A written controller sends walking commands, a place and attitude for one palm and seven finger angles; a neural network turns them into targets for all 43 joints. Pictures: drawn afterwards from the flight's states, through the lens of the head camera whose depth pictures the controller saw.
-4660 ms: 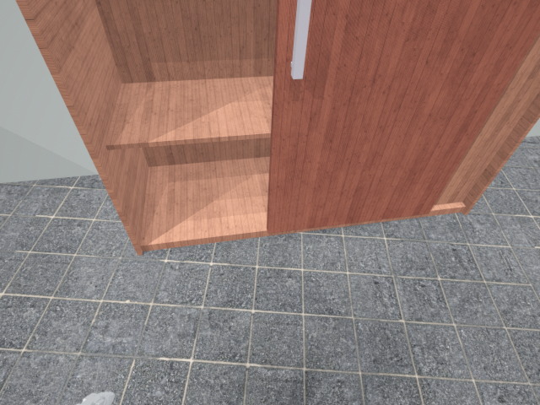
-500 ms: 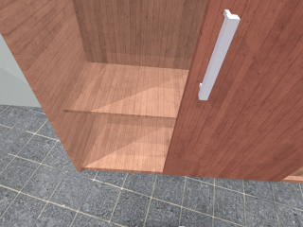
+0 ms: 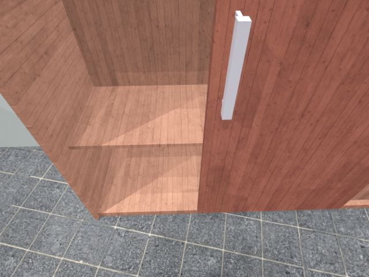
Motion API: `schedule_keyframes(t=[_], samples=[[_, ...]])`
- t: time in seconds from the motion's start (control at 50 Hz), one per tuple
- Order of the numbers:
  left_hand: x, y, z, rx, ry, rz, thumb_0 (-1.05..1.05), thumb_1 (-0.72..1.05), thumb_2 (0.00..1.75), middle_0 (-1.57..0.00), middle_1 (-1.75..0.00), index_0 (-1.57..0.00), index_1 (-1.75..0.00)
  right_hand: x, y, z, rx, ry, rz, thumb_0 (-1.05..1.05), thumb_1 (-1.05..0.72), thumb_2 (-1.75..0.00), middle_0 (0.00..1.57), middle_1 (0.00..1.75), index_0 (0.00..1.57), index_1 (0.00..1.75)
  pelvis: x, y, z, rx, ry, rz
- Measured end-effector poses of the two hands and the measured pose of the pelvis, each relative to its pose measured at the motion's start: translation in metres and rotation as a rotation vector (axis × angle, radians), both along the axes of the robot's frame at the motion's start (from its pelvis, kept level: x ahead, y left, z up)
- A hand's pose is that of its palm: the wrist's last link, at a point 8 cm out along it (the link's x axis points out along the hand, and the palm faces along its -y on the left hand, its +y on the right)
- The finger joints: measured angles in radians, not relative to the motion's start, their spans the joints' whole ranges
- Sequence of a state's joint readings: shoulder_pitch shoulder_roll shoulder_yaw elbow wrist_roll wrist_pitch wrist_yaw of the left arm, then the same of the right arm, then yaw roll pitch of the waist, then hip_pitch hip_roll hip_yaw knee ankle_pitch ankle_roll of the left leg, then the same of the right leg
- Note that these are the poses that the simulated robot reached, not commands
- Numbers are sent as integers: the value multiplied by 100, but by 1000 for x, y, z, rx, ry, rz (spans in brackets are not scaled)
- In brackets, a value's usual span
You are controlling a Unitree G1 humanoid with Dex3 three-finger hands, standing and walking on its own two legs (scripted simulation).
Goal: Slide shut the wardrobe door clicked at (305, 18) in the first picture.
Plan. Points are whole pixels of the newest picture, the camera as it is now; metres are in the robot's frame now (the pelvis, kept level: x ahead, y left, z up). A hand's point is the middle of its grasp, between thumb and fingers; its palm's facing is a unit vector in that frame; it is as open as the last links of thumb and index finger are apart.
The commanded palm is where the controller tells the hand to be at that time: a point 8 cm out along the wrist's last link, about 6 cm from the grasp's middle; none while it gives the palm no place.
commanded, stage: come to a stop and stand still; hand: right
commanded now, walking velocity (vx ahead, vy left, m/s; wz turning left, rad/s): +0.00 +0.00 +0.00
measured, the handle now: (231, 71) +0.55 -0.10 +0.18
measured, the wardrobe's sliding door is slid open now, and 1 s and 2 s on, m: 0.56 0.56 0.56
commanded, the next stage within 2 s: look again from close up in 0.66 s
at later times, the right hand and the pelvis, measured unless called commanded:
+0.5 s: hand out of the picture -0.02 -0.19 -0.17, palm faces +0.03 +0.98 -0.20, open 7.4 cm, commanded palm none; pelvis -0.01 -0.02 +0.01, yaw +0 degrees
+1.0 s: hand out of the picture -0.04 -0.16 -0.18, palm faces +0.04 +0.98 -0.20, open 7.4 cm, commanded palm none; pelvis -0.03 +0.01 +0.00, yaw -1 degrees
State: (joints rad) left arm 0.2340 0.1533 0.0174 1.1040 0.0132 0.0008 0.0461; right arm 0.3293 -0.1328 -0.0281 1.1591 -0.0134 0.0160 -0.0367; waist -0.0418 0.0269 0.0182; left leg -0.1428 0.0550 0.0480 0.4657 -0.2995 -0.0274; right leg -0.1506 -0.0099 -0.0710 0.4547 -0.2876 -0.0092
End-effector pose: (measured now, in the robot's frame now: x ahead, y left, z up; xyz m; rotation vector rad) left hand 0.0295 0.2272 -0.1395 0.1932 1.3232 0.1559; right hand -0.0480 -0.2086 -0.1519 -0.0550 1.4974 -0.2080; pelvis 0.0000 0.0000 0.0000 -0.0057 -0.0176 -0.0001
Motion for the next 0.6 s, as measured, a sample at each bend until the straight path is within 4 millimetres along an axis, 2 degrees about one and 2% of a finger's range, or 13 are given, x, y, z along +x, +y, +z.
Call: schedule_keyframes(t=[0.1, 0.2, 0.4, 0.5, 0.6], samples=[[15, -10, 6, 11, -63, -5, 0, 94, 90, -20, -30, -20, -30, 13, -15, 0, -2, -31, 28, 1, -91, -90, 20, 29, 20, 30, -1, -11, 2, 2, -8, 4], [9, -16, 7, 8, -63, 0, 0, 95, 90, -20, -30, -20, -30, 26, -26, 3, -14, -67, 55, 1, -91, -90, 20, 29, 20, 30, -4, -17, 4, 2, -7, 5], [-44, -24, 0, -26, 55, 37, 0, 93, 90, -20, -30, -20, -30, 31, -34, 9, -35, -77, 84, 0, -91, -90, 20, 29, 20, 30, -10, -20, 5, -3, -9, 6], [-71, -30, -3, -53, 118, 58, 0, 92, 90, -20, -30, -20, -30, 24, -30, 11, -36, -62, 87, 0, -91, -90, 20, 29, 20, 30, -13, -16, 6, -3, -8, 5], [-87, -32, -3, -71, 157, 73, 0, 91, 90, -20, -30, -20, -30, 15, -21, 11, -28, -44, 84, 0, -91, -90, 20, 29, 20, 30, -15, -11, 6, -3, -7, 3]])
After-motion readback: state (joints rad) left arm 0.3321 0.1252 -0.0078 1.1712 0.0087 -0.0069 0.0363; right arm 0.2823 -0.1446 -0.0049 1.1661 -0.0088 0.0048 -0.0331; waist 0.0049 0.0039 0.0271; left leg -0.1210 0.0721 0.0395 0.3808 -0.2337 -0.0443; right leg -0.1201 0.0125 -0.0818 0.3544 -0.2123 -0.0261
